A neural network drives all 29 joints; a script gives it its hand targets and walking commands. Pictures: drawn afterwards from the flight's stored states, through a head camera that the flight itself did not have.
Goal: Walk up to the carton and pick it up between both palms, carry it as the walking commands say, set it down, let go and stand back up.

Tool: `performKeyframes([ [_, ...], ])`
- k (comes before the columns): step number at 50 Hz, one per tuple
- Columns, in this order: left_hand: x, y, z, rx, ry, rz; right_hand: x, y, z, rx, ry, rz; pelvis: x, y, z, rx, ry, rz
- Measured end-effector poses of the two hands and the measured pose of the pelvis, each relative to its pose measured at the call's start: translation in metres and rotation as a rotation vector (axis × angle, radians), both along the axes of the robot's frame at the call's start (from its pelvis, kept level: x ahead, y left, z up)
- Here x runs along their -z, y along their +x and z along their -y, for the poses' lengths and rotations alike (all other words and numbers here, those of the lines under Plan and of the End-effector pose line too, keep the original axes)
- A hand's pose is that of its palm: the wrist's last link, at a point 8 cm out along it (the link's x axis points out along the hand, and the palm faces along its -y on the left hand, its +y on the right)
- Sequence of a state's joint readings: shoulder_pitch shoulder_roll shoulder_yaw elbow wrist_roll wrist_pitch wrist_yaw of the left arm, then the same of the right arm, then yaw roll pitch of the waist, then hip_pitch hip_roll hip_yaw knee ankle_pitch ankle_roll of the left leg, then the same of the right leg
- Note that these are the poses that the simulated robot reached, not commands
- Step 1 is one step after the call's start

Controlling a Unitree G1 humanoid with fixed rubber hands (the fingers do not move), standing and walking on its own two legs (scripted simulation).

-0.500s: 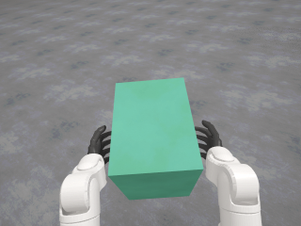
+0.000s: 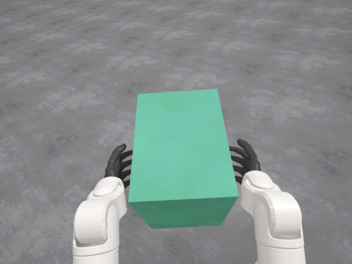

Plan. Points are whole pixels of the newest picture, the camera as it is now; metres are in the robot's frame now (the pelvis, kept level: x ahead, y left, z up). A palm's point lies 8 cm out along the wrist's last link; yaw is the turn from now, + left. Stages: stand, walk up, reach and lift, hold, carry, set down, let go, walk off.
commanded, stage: carry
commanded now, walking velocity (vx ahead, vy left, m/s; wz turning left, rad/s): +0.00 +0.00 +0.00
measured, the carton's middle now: (182, 164) +0.36 -0.01 +0.05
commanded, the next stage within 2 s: none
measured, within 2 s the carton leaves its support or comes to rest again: neither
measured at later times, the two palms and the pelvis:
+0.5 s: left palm (152, 208) +0.23 +0.06 +0.08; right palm (292, 198) +0.24 -0.21 +0.08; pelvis -0.04 -0.08 +0.00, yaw +0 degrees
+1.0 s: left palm (167, 242) +0.17 +0.03 +0.09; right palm (331, 232) +0.17 -0.24 +0.09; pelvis -0.11 -0.11 +0.00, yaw +0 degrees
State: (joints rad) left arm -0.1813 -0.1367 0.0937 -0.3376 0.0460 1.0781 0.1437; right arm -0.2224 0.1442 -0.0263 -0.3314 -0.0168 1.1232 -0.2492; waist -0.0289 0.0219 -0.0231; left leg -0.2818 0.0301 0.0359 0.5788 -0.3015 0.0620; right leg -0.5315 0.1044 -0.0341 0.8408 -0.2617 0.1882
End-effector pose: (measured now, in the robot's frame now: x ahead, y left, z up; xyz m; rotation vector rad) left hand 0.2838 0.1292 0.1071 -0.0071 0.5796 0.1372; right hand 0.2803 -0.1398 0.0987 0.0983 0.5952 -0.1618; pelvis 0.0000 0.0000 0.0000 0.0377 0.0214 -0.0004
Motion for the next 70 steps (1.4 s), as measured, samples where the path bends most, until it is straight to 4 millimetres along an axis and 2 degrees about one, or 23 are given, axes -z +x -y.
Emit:
performKeyframes([
  [4,0.031,-0.012,0.007,-0.059,-0.041,-0.087,0.023,0.002,0.007,-0.071,-0.053,-0.087,0.008,0.004,0.024,-0.028,0.028,0.007],
  [10,0.042,-0.026,0.032,-0.053,-0.009,-0.154,0.041,-0.013,0.032,-0.067,-0.026,-0.151,-0.001,-0.014,0.044,-0.017,0.027,0.008],
  [13,0.042,-0.032,0.038,-0.055,-0.009,-0.168,0.041,-0.02,0.038,-0.066,-0.024,-0.164,-0.011,-0.023,0.05,-0.015,0.022,-0.001],
  [16,0.031,-0.034,0.046,-0.04,-0.022,-0.12,0.025,-0.025,0.046,-0.046,-0.028,-0.116,-0.016,-0.032,0.056,-0.01,0.01,-0.009],
  [20,0.024,-0.034,0.057,-0.029,-0.053,-0.005,0.01,-0.028,0.057,-0.026,-0.052,-0.001,-0.002,-0.04,0.065,-0.002,-0.004,-0.01],
  [23,0.031,-0.041,0.065,-0.037,-0.048,-0.045,0.02,-0.034,0.066,-0.043,-0.058,-0.04,-0.001,-0.04,0.075,0.001,0.006,0.013],
  [26,0.023,-0.053,0.075,-0.027,-0.026,-0.055,0.016,-0.047,0.075,-0.038,-0.039,-0.05,-0.005,-0.047,0.081,-0.001,0.007,0.014],
  [29,0.025,-0.062,0.085,-0.014,-0.045,-0.075,0.013,-0.059,0.085,-0.021,-0.054,-0.068,-0.011,-0.06,0.088,0.018,-0.009,0.001],
  [31,0.027,-0.069,0.091,-0.005,-0.034,-0.069,0.015,-0.066,0.091,-0.013,-0.047,-0.062,-0.008,-0.067,0.094,0.008,-0.035,0.009],
  [34,0.041,-0.077,0.094,-0.035,-0.034,-0.09,0.03,-0.068,0.095,-0.055,-0.056,-0.085,-0.002,-0.07,0.106,-0.013,-0.027,0.002],
  [36,0.041,-0.083,0.102,-0.041,-0.023,-0.068,0.034,-0.072,0.102,-0.054,-0.034,-0.061,0.006,-0.077,0.114,-0.012,-0.028,0.011],
  [39,0.037,-0.091,0.112,-0.021,0.002,-0.073,0.035,-0.085,0.112,-0.035,-0.017,-0.064,0.001,-0.088,0.118,-0.003,-0.039,0.016],
  [43,0.033,-0.101,0.113,-0.017,0.009,-0.084,0.031,-0.096,0.113,-0.033,-0.012,-0.075,-0.004,-0.098,0.119,-0.005,-0.038,0.003],
  [47,0.022,-0.108,0.111,-0.007,0.004,-0.043,0.017,-0.104,0.111,-0.023,-0.016,-0.033,-0.003,-0.107,0.114,-0.006,-0.044,-0.003],
  [51,0.011,-0.117,0.1,-0.001,-0.007,-0.003,0.002,-0.114,0.1,-0.017,-0.027,0.006,0.0,-0.115,0.103,-0.006,-0.06,-0.017],
  [54,0.006,-0.128,0.084,-0.007,-0.016,0.007,-0.005,-0.123,0.084,-0.022,-0.039,0.017,0.003,-0.121,0.09,-0.012,-0.072,-0.027],
  [59,0.01,-0.153,0.061,-0.027,-0.03,-0.052,-0.007,-0.141,0.061,-0.049,-0.055,-0.041,-0.001,-0.133,0.073,-0.015,-0.061,0.002],
  [64,0.011,-0.161,0.062,0.013,-0.02,-0.067,-0.004,-0.16,0.062,-0.009,-0.049,-0.056,0.002,-0.143,0.062,0.03,-0.059,0.014],
  [70,0.033,-0.175,0.046,0.016,-0.052,-0.094,0.01,-0.175,0.046,-0.005,-0.084,-0.083,0.013,-0.161,0.047,0.027,-0.065,-0.004],
])
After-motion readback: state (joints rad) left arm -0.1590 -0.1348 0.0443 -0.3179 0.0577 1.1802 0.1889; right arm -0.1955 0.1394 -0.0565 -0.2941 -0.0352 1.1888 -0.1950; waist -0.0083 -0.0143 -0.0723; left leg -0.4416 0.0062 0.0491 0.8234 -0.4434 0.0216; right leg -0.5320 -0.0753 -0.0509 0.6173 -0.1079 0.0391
